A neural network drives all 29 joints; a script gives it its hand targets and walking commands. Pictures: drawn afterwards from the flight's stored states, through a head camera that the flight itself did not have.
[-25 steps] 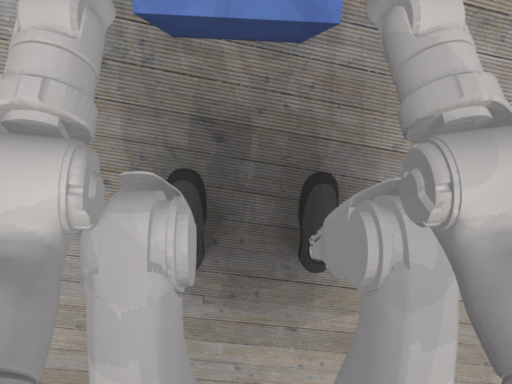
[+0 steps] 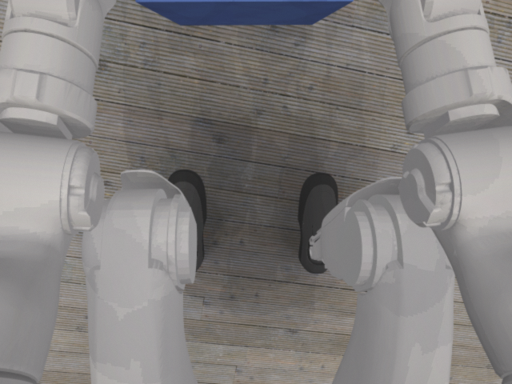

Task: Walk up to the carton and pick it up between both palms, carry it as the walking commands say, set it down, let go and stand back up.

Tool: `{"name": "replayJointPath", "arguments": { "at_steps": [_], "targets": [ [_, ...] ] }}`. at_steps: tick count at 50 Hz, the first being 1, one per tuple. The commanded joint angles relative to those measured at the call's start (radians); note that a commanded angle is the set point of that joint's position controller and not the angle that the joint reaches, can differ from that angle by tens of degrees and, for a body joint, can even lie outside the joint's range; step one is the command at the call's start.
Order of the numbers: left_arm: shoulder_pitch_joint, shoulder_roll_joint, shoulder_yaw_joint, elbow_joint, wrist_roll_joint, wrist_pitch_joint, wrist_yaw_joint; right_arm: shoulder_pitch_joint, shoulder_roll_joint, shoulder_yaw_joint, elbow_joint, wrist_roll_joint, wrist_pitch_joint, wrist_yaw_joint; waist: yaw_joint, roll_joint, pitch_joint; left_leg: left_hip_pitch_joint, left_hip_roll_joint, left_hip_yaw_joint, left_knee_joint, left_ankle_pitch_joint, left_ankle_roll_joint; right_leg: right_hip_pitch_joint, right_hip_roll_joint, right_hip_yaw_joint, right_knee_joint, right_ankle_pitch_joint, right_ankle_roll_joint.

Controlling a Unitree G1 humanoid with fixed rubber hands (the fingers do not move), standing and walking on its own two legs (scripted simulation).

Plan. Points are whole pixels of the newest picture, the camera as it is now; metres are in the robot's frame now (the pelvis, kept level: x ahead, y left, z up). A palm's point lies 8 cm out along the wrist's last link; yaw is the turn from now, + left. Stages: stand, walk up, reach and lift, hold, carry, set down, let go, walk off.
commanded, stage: reach and lift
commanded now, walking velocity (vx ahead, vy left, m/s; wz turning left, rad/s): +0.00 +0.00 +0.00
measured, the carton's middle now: out of the picture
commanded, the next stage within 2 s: none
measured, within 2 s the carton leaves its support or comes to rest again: neither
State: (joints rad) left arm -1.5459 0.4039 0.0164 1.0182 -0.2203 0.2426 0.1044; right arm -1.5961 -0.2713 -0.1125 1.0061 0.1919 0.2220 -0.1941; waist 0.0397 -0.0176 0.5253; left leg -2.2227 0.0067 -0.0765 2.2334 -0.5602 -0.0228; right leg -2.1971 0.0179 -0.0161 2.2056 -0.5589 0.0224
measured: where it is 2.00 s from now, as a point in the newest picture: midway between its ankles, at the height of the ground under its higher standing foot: (252, 238)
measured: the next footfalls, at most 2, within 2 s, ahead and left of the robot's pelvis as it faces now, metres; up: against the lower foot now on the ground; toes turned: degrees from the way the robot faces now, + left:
none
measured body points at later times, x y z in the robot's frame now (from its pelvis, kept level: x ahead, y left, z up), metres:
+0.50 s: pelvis -0.01 +0.00 +0.01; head +0.35 +0.03 +0.27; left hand +0.56 +0.20 -0.13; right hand +0.58 -0.09 -0.11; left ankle +0.12 +0.13 -0.33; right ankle +0.13 -0.12 -0.33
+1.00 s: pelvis -0.02 +0.00 +0.04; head +0.32 +0.04 +0.33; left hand +0.55 +0.19 -0.06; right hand +0.57 -0.10 -0.04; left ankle +0.12 +0.13 -0.33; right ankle +0.13 -0.12 -0.33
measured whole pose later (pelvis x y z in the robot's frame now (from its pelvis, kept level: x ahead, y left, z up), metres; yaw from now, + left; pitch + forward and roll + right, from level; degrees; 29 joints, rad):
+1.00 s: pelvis -0.02 +0.00 +0.04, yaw +0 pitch +22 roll -3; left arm -1.50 0.29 0.17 0.84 0.00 0.49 0.16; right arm -1.49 -0.21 -0.21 0.81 0.13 0.42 -0.29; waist 0.04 -0.02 0.52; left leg -1.95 0.00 -0.09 2.12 -0.55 -0.03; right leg -1.93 0.04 -0.02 2.08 -0.55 0.03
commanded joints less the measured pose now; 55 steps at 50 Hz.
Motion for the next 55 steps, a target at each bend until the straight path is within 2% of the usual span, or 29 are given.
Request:
{"name": "replayJointPath", "arguments": {
  "at_steps": [1,6,8,9,13,14,15,16,17,18,23,24,25,29,30,32,33,35,38,42,43,44,47,48,51,52,53,54,55],
  "targets": [
    [-0.826,-1.029,-0.246,-0.521,-0.083,-0.056,-0.281,-0.548,1.175,0.268,-0.307,0.074,0.016,0.286,0.079,0.060,-2.069,0.910,-0.093,0.187,-0.186,0.481,-0.001,0.845,0.151,-0.074,-0.119,0.433,-0.010],
    [-0.890,-1.052,-0.223,-0.600,-0.087,-0.033,-0.282,-0.622,1.207,0.271,-0.374,0.093,0.043,0.288,0.102,0.057,-2.193,0.963,-0.103,0.195,-0.215,0.467,0.000,0.916,0.157,-0.076,-0.141,0.429,-0.007],
    [-0.922,-1.072,-0.207,-0.621,-0.083,-0.025,-0.284,-0.640,1.220,0.256,-0.378,0.083,0.055,0.291,0.097,0.052,-2.217,0.971,-0.104,0.193,-0.225,0.458,-0.003,0.917,0.161,-0.073,-0.153,0.418,-0.011],
    [-0.906,-1.089,-0.202,-0.591,-0.069,-0.015,-0.283,-0.652,1.221,0.244,-0.361,0.082,0.058,0.298,0.101,0.069,-2.193,0.978,-0.105,0.190,-0.245,0.440,-0.004,0.882,0.159,-0.080,-0.165,0.396,-0.009],
    [-0.888,-1.118,-0.139,-0.493,-0.028,-0.001,-0.301,-0.619,1.265,0.176,-0.243,0.022,0.077,0.312,0.093,0.026,-2.012,0.848,-0.102,0.194,-0.282,0.313,0.004,0.811,0.157,-0.083,-0.199,0.286,-0.006],
    [-0.898,-1.127,-0.133,-0.466,-0.017,0.004,-0.309,-0.600,1.274,0.158,-0.202,0.002,0.081,0.315,0.081,0.029,-1.976,0.810,-0.098,0.199,-0.284,0.257,0.003,0.805,0.156,-0.080,-0.208,0.248,-0.008],
    [-0.898,-1.138,-0.127,-0.463,-0.013,0.009,-0.312,-0.611,1.264,0.146,-0.202,-0.010,0.084,0.315,0.070,0.032,-1.964,0.811,-0.100,0.200,-0.289,0.245,0.001,0.793,0.158,-0.084,-0.213,0.230,-0.008],
    [-0.884,-1.141,-0.120,-0.453,-0.002,0.015,-0.318,-0.628,1.267,0.153,-0.232,-0.011,0.083,0.316,0.085,0.027,-1.992,0.817,-0.100,0.203,-0.297,0.251,0.002,0.813,0.158,-0.085,-0.219,0.244,-0.003],
    [-0.882,-1.161,-0.119,-0.450,-0.004,0.019,-0.321,-0.627,1.260,0.144,-0.230,-0.019,0.087,0.316,0.073,0.040,-1.988,0.800,-0.102,0.209,-0.297,0.234,-0.001,0.830,0.159,-0.077,-0.229,0.231,-0.005],
    [-0.896,-1.151,-0.127,-0.488,0.000,0.019,-0.321,-0.653,1.262,0.157,-0.266,-0.008,0.088,0.316,0.088,0.039,-2.063,0.849,-0.105,0.208,-0.300,0.272,0.000,0.864,0.163,-0.082,-0.221,0.268,-0.001],
    [-0.959,-1.161,-0.180,-0.651,-0.050,0.038,-0.301,-0.690,1.251,0.218,-0.429,0.035,0.103,0.303,0.088,0.053,-2.398,1.036,-0.118,0.198,-0.289,0.445,-0.006,1.011,0.167,-0.082,-0.209,0.416,0.002],
    [-0.951,-1.161,-0.185,-0.669,-0.044,0.038,-0.295,-0.677,1.260,0.222,-0.422,0.038,0.106,0.304,0.104,0.064,-2.423,1.055,-0.122,0.201,-0.288,0.464,-0.010,1.011,0.170,-0.078,-0.209,0.426,0.003],
    [-0.951,-1.173,-0.194,-0.672,-0.054,0.044,-0.290,-0.669,1.262,0.232,-0.425,0.047,0.109,0.302,0.098,0.070,-2.458,1.085,-0.123,0.200,-0.283,0.483,-0.012,1.012,0.171,-0.079,-0.205,0.436,0.003],
    [-0.862,-1.263,-0.211,-0.631,-0.048,0.079,-0.283,-0.621,1.259,0.228,-0.443,0.027,0.127,0.306,0.065,0.081,-2.464,1.120,-0.124,0.180,-0.314,0.464,-0.019,0.978,0.169,-0.086,-0.230,0.396,-0.009],
    [-0.835,-1.264,-0.198,-0.597,-0.033,0.086,-0.284,-0.620,1.258,0.220,-0.425,0.020,0.128,0.308,0.078,0.096,-2.411,1.112,-0.126,0.178,-0.333,0.461,-0.019,0.932,0.169,-0.095,-0.232,0.380,-0.004],
    [-0.819,-1.299,-0.186,-0.573,-0.028,0.094,-0.287,-0.613,1.288,0.215,-0.407,0.011,0.137,0.316,0.063,0.082,-2.375,1.087,-0.126,0.176,-0.343,0.410,-0.015,0.913,0.170,-0.092,-0.253,0.333,-0.009],
    [-0.799,-1.308,-0.174,-0.548,-0.010,0.097,-0.288,-0.621,1.286,0.214,-0.420,0.013,0.137,0.319,0.082,0.094,-2.351,1.069,-0.128,0.180,-0.353,0.395,-0.017,0.907,0.169,-0.087,-0.262,0.328,-0.013],
    [-0.802,-1.333,-0.153,-0.513,-0.001,0.104,-0.293,-0.619,1.285,0.183,-0.390,-0.007,0.139,0.323,0.054,0.099,-2.295,1.031,-0.130,0.177,-0.370,0.345,-0.014,0.881,0.166,-0.084,-0.288,0.285,-0.014],
    [-0.777,-1.326,-0.117,-0.457,0.028,0.115,-0.303,-0.611,1.310,0.158,-0.337,-0.022,0.148,0.334,0.067,0.081,-2.214,0.975,-0.132,0.184,-0.390,0.283,-0.007,0.857,0.168,-0.083,-0.312,0.234,-0.010],
    [-0.815,-1.328,-0.154,-0.566,0.005,0.116,-0.303,-0.606,1.331,0.196,-0.410,-0.005,0.159,0.334,0.059,0.077,-2.414,1.064,-0.142,0.186,-0.387,0.396,-0.011,0.972,0.173,-0.080,-0.324,0.341,-0.005],
    [-0.800,-1.341,-0.163,-0.587,-0.003,0.119,-0.301,-0.633,1.338,0.222,-0.459,0.014,0.161,0.334,0.072,0.072,-2.496,1.112,-0.145,0.186,-0.386,0.428,-0.008,1.019,0.175,-0.082,-0.319,0.367,-0.002],
    [-0.809,-1.332,-0.169,-0.593,-0.004,0.125,-0.299,-0.608,1.340,0.224,-0.439,0.009,0.168,0.331,0.068,0.078,-2.503,1.108,-0.144,0.185,-0.386,0.431,-0.011,1.019,0.175,-0.080,-0.323,0.369,-0.004],
    [-0.807,-1.342,-0.190,-0.654,-0.013,0.138,-0.290,-0.646,1.343,0.257,-0.528,0.026,0.178,0.322,0.072,0.070,-2.605,1.168,-0.150,0.175,-0.400,0.458,-0.005,1.061,0.180,-0.082,-0.327,0.389,-0.001],
    [-0.799,-1.333,-0.187,-0.631,-0.009,0.141,-0.289,-0.620,1.351,0.256,-0.492,0.024,0.185,0.322,0.075,0.069,-2.574,1.148,-0.148,0.183,-0.395,0.449,-0.009,1.054,0.179,-0.072,-0.339,0.381,-0.002],
    [-0.796,-1.356,-0.193,-0.635,-0.017,0.154,-0.288,-0.626,1.348,0.255,-0.505,0.019,0.194,0.317,0.067,0.074,-2.565,1.134,-0.151,0.178,-0.417,0.408,-0.006,1.052,0.177,-0.072,-0.349,0.350,-0.010],
    [-0.802,-1.358,-0.190,-0.612,-0.011,0.157,-0.288,-0.630,1.341,0.243,-0.490,0.013,0.197,0.318,0.055,0.074,-2.531,1.129,-0.147,0.175,-0.424,0.388,-0.009,1.028,0.177,-0.068,-0.361,0.329,-0.012],
    [-0.819,-1.370,-0.198,-0.648,-0.021,0.157,-0.282,-0.620,1.355,0.252,-0.507,0.020,0.199,0.320,0.060,0.083,-2.559,1.167,-0.150,0.171,-0.445,0.396,-0.012,1.049,0.179,-0.072,-0.370,0.340,-0.013],
    [-0.798,-1.370,-0.183,-0.603,-0.002,0.162,-0.281,-0.594,1.344,0.225,-0.455,0.003,0.204,0.325,0.055,0.099,-2.494,1.153,-0.148,0.170,-0.451,0.376,-0.017,1.001,0.176,-0.069,-0.379,0.316,-0.017],
    [-0.806,-1.384,-0.197,-0.641,-0.014,0.161,-0.279,-0.595,1.356,0.231,-0.462,0.009,0.205,0.329,0.049,0.095,-2.538,1.196,-0.149,0.162,-0.462,0.380,-0.016,1.016,0.181,-0.080,-0.380,0.316,-0.014]
  ]
}}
